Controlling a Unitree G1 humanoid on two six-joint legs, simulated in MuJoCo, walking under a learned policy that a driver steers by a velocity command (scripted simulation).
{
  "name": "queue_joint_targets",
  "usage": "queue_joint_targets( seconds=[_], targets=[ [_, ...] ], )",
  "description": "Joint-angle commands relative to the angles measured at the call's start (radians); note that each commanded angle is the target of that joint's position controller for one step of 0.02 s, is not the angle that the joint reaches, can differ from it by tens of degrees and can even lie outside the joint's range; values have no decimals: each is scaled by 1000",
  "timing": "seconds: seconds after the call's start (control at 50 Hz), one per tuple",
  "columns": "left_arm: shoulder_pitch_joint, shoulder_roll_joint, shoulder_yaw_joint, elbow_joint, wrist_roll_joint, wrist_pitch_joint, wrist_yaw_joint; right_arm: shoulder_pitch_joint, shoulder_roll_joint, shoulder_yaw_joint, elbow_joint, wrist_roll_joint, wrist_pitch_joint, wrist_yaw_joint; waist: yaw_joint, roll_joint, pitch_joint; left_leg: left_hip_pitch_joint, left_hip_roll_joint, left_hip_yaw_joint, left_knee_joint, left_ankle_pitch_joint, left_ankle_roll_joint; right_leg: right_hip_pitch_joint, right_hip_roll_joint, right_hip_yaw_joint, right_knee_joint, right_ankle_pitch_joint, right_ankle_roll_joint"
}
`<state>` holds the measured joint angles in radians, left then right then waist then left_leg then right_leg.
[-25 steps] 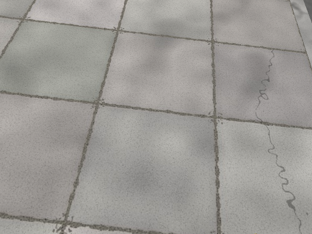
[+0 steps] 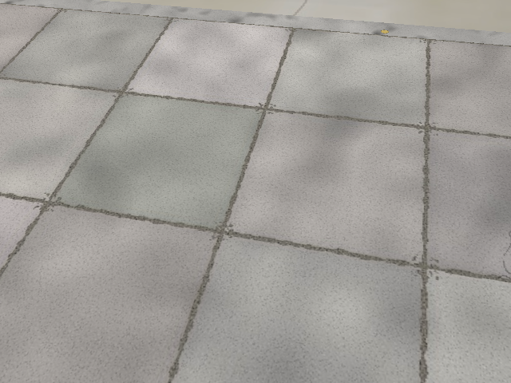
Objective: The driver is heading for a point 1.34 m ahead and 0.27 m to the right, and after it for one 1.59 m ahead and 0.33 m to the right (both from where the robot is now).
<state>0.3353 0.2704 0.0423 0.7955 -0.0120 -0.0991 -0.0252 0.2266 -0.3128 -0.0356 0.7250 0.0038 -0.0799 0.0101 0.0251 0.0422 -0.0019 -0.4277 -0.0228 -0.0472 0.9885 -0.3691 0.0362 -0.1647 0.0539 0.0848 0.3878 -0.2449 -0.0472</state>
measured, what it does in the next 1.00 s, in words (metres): walks ahead, turning right: left foot, then right foot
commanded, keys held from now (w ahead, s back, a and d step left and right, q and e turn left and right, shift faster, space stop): w+e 0.78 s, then w+q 0.22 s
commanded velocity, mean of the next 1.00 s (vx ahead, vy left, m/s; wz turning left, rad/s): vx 0.49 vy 0.00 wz -0.42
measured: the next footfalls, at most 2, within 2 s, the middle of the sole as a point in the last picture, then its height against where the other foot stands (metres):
left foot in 0.26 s outside the picture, level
right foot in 0.76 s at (368, 381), level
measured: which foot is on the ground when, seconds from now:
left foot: up 0.00-0.24, down 0.26-0.78, up 0.80-1.00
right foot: down 0.00-0.26, up 0.28-0.74, down 0.76-1.00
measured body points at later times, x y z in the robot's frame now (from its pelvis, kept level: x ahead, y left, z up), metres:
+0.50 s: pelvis +0.26 +0.03 +0.00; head +0.28 +0.03 +0.45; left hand +0.47 +0.27 -0.10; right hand +0.26 -0.26 -0.11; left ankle +0.26 +0.14 -0.75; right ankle +0.25 -0.12 -0.67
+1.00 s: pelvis +0.50 -0.12 +0.00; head +0.53 -0.15 +0.45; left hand +0.73 +0.06 -0.10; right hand +0.49 -0.43 -0.11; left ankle +0.63 +0.01 -0.66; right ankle +0.48 -0.18 -0.74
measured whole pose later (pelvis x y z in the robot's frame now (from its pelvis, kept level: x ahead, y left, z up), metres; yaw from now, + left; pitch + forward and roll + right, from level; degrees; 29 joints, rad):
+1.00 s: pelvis +0.50 -0.12 +0.00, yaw -28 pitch +0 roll -1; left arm 0.27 0.27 0.04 0.69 0.01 -0.08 -0.03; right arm 0.21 -0.32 -0.05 0.75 0.02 -0.06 0.01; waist 0.01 0.04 0.06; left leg -0.63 0.13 -0.05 1.09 -0.23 -0.02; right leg -0.18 0.09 -0.05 0.35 -0.17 -0.10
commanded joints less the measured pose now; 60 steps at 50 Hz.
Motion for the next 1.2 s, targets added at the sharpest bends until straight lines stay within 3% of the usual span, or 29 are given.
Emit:
queue_joint_targets(
  seconds=[0.02,0.1,0.16,0.22,0.24,0.26,0.28,0.3,0.32,0.34,0.36,0.4,0.48,0.58,0.68,0.72,0.74,0.76,0.78,0.8,0.82,0.84,0.86,0.88,0.9,0.94,1.0,1.1,1.2],
  targets=[
    [39,157,36,-58,-7,8,18,-148,-83,-27,-124,-14,-43,13,26,-156,51,-322,55,-10,-99,82,-37,212,-237,330,-203,74,-183],
    [55,191,48,-62,-10,35,45,-247,-20,-4,-152,-5,-45,27,46,-164,49,-118,0,36,-364,239,-91,48,-179,223,-190,206,-158],
    [87,202,55,-61,-19,46,50,-267,-57,-17,-161,10,-44,25,42,-172,45,10,-18,12,-452,345,-92,-5,-203,264,-171,197,-135],
    [64,200,60,-68,-24,50,53,-198,-105,-41,-151,18,-44,13,-20,-186,32,136,2,-11,-506,318,-54,0,-225,302,-98,233,-93],
    [52,184,56,-75,-20,51,51,-118,-130,-56,-132,14,-44,4,-66,-180,-9,254,3,1,-536,305,-30,-17,-189,280,-9,316,-69],
    [41,145,44,-90,-7,50,46,6,-167,-73,-113,6,-44,-7,-129,-149,-108,445,77,-54,-532,279,14,-83,-132,240,184,306,-36],
    [71,58,16,-117,28,49,47,176,-233,-88,-97,-3,-33,-18,-168,31,-291,700,278,-267,-518,162,70,-216,-45,144,498,4,-2],
    [209,18,4,-148,-27,38,46,176,-272,-91,-72,-18,-21,-1,-74,383,-343,820,457,-752,-693,-101,206,-500,25,83,760,-377,30],
    [161,137,30,-109,-47,42,50,113,-155,-68,-86,-8,-21,2,-88,195,-190,699,421,-707,-736,-235,181,-586,-58,102,871,-296,37],
    [63,173,41,-119,-39,47,47,66,-105,-55,-88,-1,-20,-1,-97,99,-72,580,381,-517,-732,-130,151,-598,-92,68,872,-200,35],
    [27,156,39,-118,-27,51,47,28,-87,-49,-82,-7,-21,1,-77,25,-24,478,334,-390,-743,35,141,-554,-127,53,850,-133,40],
    [-6,127,41,-133,-19,57,35,-5,-64,-44,-63,-22,-24,-1,-46,61,18,369,278,-230,-784,195,134,-499,-170,46,794,-67,42],
    [-79,78,27,-180,-13,72,22,-3,-86,-58,-28,-7,-42,-3,-37,29,53,333,287,-90,-846,355,169,-549,-187,23,696,1,60],
    [-212,64,10,-222,-9,53,-9,4,-133,-68,1,-2,-31,-8,-75,-3,78,349,252,94,-857,464,142,-504,-167,-42,405,251,54],
    [-332,82,13,-286,-13,51,-37,77,-183,-80,43,19,-3,-12,-94,-1,90,483,286,178,-783,646,99,-469,-119,-120,248,205,-5],
    [-281,123,35,-291,-8,59,-38,83,-216,-88,43,24,13,-20,-45,38,25,530,287,215,-631,982,78,-354,-49,-176,241,99,-48],
    [-178,160,56,-271,-9,64,-35,79,-225,-90,40,26,23,-25,18,44,-39,514,276,233,-475,1090,64,-215,-7,-195,225,75,-77],
    [-9,210,88,-230,-13,72,-22,74,-207,-81,31,26,26,-30,110,21,-124,394,245,255,-255,1037,32,40,20,-179,173,128,-117],
    [108,292,111,-206,-21,86,1,124,-122,-50,9,-13,19,-29,117,-155,-216,116,182,251,72,438,-10,345,-161,98,182,170,-181],
    [45,338,104,-244,-18,71,-1,192,-45,-15,-38,-15,-9,-11,20,-328,-379,-241,-15,88,395,-227,-49,599,-404,706,6,-77,-386],
    [59,223,75,-244,-6,59,-9,95,-162,-41,-24,24,-34,4,101,-149,-375,-319,46,-55,427,-164,-32,561,-409,679,-83,-143,-329],
    [27,196,63,-230,3,48,-10,24,-163,-41,-50,55,-42,9,89,-128,-217,-349,83,-31,384,-90,-15,422,-383,519,-91,-77,-286],
    [-33,174,54,-221,4,39,-12,7,-139,-33,-44,45,-41,2,42,-37,-118,-312,135,-21,299,-15,-16,261,-343,389,-95,61,-250],
    [-82,139,43,-219,11,30,-10,13,-137,-36,-30,26,-32,-4,9,-51,-79,-255,167,-25,230,28,-22,157,-307,292,-106,177,-231],
    [-105,129,37,-219,23,23,-8,51,-133,-37,-15,25,-18,-1,-20,-85,-63,-185,184,-32,212,63,-28,77,-286,234,-135,235,-223],
    [-115,129,38,-193,22,4,-7,95,-103,-33,13,20,8,-3,-43,-86,-50,-139,186,-21,170,102,-50,6,-274,146,-189,308,-227],
    [-96,141,44,-149,28,-11,1,29,-77,-28,-1,18,26,-9,-28,-75,18,-219,179,-41,55,237,-76,-5,-255,23,-240,352,-203],
    [-84,150,42,-113,27,-10,17,-85,-41,-18,-28,19,9,11,23,-84,63,-207,130,-8,-244,514,-67,42,-223,-131,-274,321,-135],
    [-11,173,54,-55,10,19,24,-200,-25,-8,-94,17,3,46,69,-66,104,-304,106,33,-378,431,-19,248,-299,-166,-216,428,-128]
  ],
)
